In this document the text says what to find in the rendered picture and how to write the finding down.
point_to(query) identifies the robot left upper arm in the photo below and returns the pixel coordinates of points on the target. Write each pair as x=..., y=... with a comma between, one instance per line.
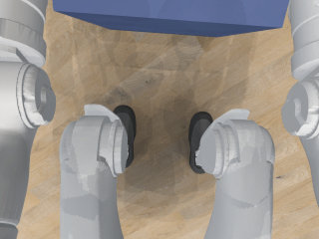
x=27, y=101

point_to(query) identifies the left robot forearm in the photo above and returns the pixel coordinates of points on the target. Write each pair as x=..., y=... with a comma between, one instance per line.
x=22, y=30

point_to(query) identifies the robot right upper arm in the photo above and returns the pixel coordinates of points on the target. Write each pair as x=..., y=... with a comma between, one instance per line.
x=300, y=117

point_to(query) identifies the right robot thigh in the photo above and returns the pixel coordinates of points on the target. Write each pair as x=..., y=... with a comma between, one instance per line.
x=243, y=204

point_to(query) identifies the right robot forearm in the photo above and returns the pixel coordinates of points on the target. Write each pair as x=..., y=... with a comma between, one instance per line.
x=303, y=16

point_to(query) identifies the carton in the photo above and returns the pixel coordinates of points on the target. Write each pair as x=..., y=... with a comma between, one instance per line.
x=205, y=18

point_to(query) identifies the robot right foot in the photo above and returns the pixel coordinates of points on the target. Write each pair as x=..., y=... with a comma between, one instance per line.
x=198, y=125

